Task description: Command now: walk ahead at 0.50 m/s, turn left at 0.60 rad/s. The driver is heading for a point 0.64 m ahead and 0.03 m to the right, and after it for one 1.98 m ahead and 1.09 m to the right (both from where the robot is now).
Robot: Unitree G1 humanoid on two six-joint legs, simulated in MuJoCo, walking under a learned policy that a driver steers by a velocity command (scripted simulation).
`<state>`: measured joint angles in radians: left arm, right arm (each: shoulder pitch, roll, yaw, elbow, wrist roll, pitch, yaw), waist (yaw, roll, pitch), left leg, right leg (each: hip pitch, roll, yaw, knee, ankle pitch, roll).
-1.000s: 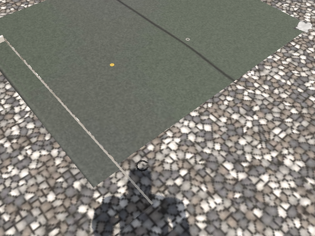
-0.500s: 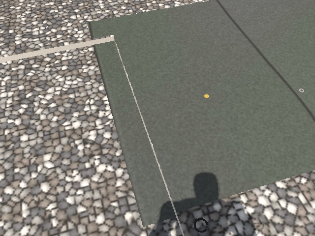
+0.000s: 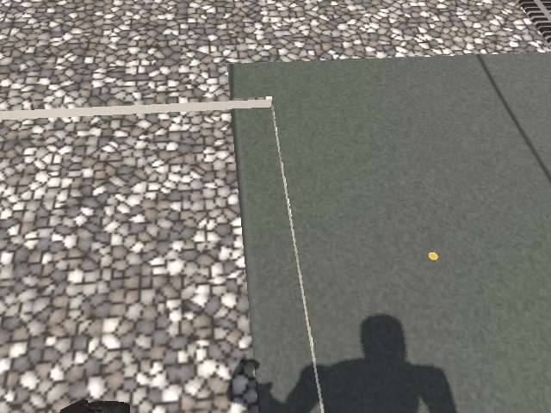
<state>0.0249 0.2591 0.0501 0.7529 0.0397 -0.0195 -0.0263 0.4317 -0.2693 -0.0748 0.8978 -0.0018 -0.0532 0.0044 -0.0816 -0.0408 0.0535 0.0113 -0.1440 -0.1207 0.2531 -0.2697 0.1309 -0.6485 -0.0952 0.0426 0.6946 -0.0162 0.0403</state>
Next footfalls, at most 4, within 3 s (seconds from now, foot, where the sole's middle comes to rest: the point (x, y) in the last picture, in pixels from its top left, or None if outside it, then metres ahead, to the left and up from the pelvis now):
0.12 right None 0.29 -0.15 -0.78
0.56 left None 0.40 0.14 -0.83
0.98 right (251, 331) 0.68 0.01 -0.83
1.60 left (182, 336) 0.68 0.19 -0.83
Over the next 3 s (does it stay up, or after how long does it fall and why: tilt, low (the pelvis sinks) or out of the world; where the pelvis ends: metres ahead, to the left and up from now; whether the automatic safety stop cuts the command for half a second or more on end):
stays up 0.62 0.08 -0.04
